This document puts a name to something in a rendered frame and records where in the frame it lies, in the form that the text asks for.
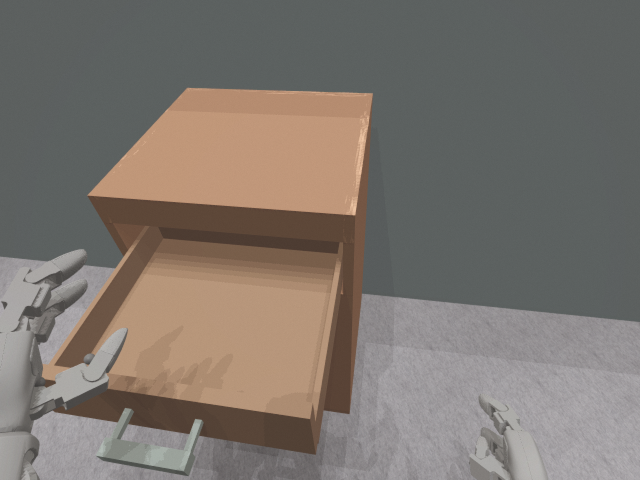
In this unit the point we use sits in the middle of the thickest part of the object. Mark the drawer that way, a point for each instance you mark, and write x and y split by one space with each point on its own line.
236 330

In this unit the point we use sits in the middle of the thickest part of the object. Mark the cabinet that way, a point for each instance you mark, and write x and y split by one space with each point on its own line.
290 164

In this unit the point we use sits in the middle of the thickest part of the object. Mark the left robot hand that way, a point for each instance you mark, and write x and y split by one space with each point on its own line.
28 319

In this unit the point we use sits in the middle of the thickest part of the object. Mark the left robot forearm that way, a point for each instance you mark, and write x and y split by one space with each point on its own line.
18 450

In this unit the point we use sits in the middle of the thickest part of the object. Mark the right robot hand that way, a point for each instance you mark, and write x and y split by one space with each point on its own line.
517 456

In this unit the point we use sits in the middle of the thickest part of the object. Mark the handle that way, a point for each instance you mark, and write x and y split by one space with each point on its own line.
147 456

